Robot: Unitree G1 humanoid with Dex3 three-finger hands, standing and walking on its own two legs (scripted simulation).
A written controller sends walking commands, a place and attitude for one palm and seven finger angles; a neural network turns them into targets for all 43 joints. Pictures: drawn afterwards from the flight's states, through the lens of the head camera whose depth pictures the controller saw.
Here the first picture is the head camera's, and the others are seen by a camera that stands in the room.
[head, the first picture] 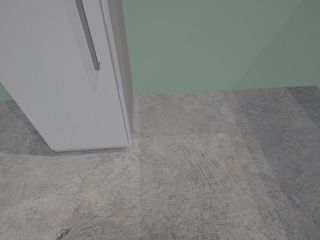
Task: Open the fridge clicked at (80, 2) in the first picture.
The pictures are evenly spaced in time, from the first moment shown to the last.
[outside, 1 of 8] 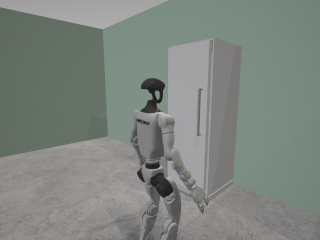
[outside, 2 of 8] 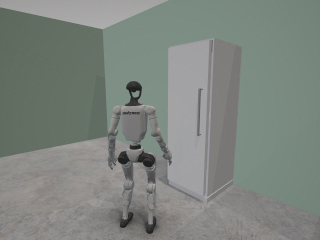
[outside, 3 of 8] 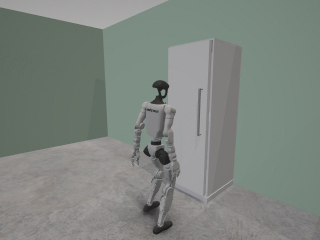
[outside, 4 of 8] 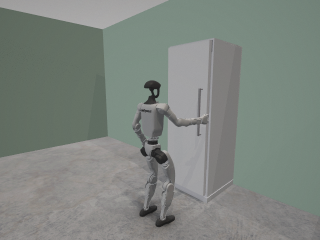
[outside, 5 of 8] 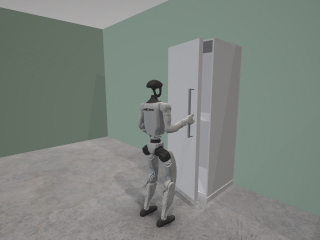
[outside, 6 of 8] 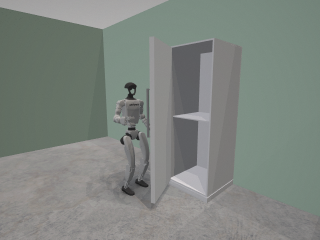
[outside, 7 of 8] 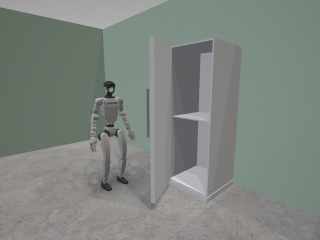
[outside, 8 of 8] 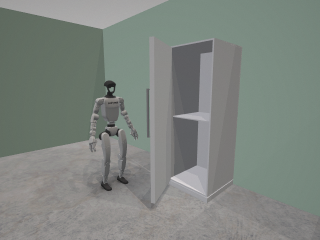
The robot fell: no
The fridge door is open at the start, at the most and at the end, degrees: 0 69 64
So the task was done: yes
